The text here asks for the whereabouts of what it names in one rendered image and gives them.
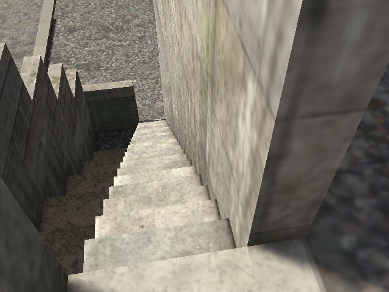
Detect stairs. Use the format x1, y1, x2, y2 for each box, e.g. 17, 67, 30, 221
83, 118, 236, 273

